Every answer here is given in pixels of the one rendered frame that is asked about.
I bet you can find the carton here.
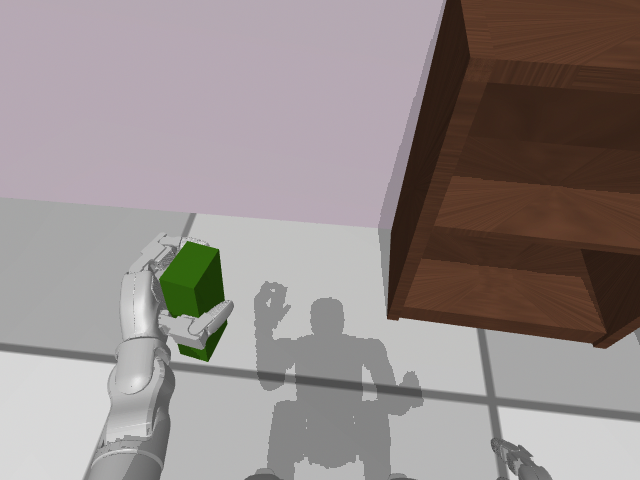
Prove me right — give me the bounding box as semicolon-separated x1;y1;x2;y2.
159;241;227;362

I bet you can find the bookshelf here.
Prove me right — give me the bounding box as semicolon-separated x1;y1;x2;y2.
387;0;640;349

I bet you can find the left robot hand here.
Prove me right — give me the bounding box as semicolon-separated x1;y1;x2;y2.
120;232;234;350

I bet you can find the left robot arm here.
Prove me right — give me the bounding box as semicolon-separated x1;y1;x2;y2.
88;336;175;480

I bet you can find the right robot hand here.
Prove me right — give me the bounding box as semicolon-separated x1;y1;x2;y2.
491;438;553;480

